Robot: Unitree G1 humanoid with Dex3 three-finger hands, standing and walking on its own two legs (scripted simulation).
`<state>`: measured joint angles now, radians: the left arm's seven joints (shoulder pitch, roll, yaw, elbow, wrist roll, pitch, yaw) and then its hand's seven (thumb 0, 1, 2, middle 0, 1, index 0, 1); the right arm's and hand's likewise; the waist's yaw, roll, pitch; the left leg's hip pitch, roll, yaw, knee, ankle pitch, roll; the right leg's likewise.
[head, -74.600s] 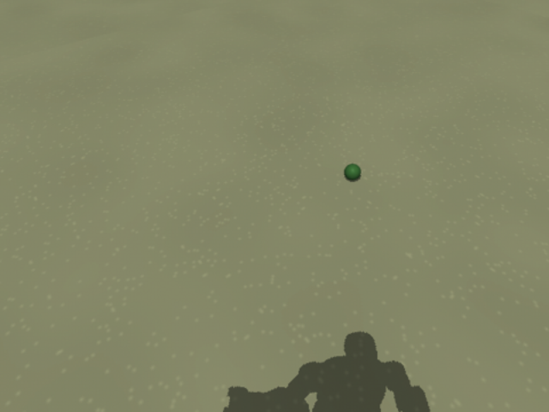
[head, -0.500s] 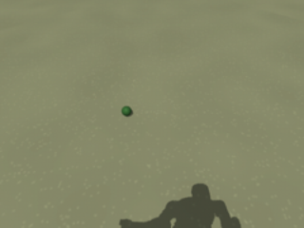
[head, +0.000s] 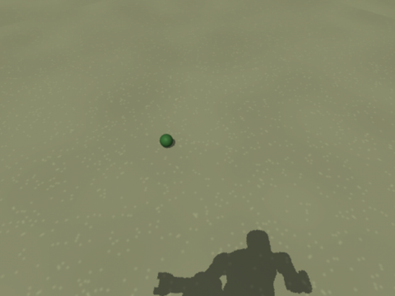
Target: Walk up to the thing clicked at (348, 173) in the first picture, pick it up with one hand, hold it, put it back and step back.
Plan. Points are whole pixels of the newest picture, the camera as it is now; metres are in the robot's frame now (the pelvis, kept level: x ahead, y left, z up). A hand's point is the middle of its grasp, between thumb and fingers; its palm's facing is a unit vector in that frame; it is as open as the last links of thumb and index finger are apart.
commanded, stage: step back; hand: left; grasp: from above
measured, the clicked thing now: (166, 140) +1.14 +0.27 -0.71
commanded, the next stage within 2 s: stand in 0.18 s
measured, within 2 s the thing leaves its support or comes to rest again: neither
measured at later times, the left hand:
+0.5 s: hand out of the picture +0.09 +0.26 -0.14, palm faces -0.03 -0.94 -0.34, open 7.4 cm
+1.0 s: hand out of the picture +0.09 +0.25 -0.13, palm faces -0.03 -0.94 -0.34, open 7.4 cm
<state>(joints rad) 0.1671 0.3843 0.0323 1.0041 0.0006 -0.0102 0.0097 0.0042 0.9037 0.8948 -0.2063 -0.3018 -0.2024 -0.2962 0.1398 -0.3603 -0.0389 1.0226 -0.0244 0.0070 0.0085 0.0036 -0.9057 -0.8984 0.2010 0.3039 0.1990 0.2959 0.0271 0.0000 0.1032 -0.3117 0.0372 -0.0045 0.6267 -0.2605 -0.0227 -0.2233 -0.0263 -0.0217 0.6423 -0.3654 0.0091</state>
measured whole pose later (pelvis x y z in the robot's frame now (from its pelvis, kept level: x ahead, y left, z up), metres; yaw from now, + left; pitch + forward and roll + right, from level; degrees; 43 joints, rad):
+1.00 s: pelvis +0.02 +0.00 +0.02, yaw +0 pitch -2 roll +0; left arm 0.10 0.35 0.00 1.15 0.00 -0.01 -0.01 0.00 0.91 0.89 -0.20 -0.30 -0.20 -0.30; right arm 0.11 -0.35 0.00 1.15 -0.01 -0.01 0.01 0.00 -0.90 -0.90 0.20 0.30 0.20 0.30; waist -0.01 0.00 0.05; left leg -0.16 0.05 0.01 0.33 -0.13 -0.03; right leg -0.07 -0.02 -0.02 0.33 -0.22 0.01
